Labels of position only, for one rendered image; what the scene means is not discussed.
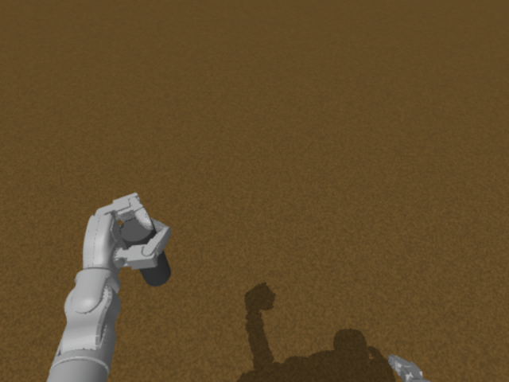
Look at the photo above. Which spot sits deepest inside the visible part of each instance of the can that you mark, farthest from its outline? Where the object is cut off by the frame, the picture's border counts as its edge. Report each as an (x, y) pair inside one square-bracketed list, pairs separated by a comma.
[(133, 233)]

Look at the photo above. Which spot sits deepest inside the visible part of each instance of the left robot hand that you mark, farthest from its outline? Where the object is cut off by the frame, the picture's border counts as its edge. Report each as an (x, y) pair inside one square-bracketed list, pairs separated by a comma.
[(104, 246)]

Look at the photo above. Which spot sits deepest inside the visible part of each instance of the right robot hand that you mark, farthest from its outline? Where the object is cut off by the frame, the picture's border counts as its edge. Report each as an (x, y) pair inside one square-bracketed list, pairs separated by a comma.
[(408, 371)]

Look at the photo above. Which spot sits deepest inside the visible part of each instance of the left robot arm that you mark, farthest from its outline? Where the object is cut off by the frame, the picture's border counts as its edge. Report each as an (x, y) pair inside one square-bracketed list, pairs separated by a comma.
[(87, 345)]

